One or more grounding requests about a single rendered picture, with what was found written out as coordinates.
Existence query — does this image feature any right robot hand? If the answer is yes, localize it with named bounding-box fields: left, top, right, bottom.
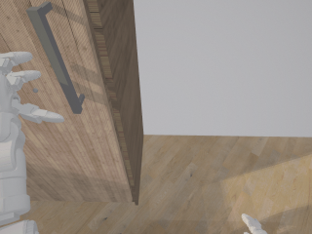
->
left=241, top=214, right=267, bottom=234

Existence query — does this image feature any handle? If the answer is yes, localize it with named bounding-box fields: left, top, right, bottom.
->
left=26, top=1, right=85, bottom=114

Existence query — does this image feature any left robot hand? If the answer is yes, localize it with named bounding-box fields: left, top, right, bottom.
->
left=0, top=52, right=64, bottom=124

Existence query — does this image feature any robot left forearm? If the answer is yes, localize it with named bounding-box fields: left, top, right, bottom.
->
left=0, top=112, right=31, bottom=226

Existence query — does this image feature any robot left upper arm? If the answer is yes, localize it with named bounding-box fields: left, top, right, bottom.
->
left=0, top=219, right=40, bottom=234

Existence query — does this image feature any wardrobe door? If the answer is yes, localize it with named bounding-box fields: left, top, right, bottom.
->
left=0, top=0, right=133, bottom=203

